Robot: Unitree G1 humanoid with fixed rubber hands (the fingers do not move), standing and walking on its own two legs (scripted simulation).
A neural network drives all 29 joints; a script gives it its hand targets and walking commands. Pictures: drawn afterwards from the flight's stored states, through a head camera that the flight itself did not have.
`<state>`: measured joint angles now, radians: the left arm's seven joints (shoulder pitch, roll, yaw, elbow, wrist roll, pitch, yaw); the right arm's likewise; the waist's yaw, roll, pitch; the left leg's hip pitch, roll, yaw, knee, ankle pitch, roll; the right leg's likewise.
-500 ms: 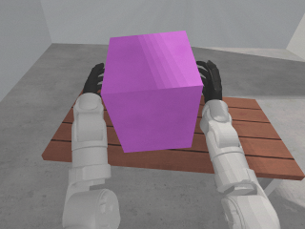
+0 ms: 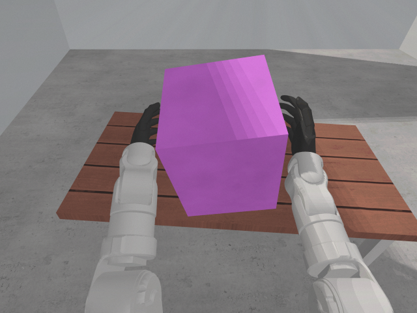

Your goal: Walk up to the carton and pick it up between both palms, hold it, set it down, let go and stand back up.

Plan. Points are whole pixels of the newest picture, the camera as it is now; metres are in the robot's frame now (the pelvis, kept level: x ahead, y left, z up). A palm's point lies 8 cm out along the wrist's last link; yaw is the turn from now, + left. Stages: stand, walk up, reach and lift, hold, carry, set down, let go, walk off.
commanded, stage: set down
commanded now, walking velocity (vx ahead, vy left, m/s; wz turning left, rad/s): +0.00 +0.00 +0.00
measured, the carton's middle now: (223, 142) +0.44 -0.05 +0.13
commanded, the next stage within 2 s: none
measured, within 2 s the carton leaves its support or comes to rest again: neither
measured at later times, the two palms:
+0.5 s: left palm (149, 146) +0.41 +0.10 +0.15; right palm (297, 148) +0.37 -0.19 +0.16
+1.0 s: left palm (157, 146) +0.43 +0.08 +0.13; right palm (299, 151) +0.38 -0.20 +0.14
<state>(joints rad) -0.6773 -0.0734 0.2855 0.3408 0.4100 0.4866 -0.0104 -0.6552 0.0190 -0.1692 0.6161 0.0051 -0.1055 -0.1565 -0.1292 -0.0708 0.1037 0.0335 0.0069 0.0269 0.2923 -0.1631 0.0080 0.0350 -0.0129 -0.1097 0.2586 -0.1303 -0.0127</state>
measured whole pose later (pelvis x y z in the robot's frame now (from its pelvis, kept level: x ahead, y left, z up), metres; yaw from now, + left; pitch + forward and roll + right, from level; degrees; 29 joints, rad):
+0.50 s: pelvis +0.02 +0.01 +0.00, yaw +1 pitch -8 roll -1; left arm -0.70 -0.08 0.29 0.51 0.41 0.40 0.03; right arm -0.67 0.03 -0.26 0.76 -0.05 -0.18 -0.12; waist -0.14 -0.06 0.09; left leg 0.03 0.01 0.02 0.30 -0.19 0.01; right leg 0.05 -0.01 -0.12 0.23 -0.14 0.00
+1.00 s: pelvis +0.02 +0.00 +0.00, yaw +0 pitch -5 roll -1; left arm -0.78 -0.07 0.36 0.75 0.38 0.26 0.04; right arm -0.74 0.05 -0.42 0.88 -0.17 -0.19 -0.10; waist -0.13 -0.04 0.05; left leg -0.02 0.01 0.04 0.28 -0.18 0.01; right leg -0.02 -0.01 -0.11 0.24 -0.14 -0.01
